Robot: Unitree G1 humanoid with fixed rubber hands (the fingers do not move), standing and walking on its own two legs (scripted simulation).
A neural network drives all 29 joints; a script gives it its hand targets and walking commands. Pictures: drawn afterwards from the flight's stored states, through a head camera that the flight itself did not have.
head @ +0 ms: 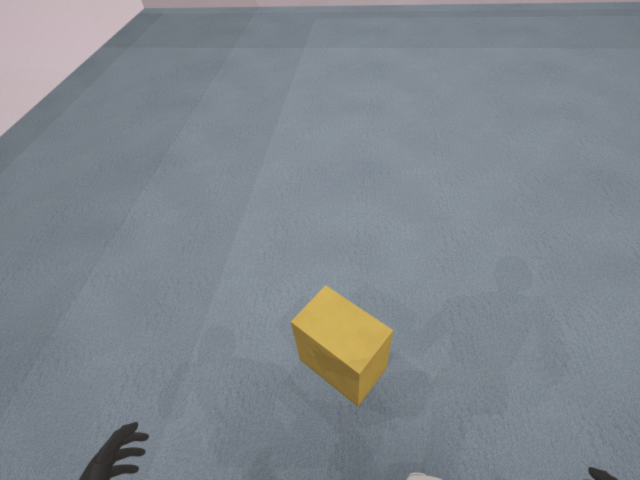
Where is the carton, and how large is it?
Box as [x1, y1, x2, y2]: [291, 285, 392, 406]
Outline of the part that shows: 325,285 291,321 299,356 304,363 358,406 386,367 392,330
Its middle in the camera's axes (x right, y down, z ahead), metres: +0.06 +0.32 +1.15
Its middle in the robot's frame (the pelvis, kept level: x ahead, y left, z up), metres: +0.57 +0.01 -0.62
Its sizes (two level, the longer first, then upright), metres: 0.235 0.152 0.261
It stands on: the floor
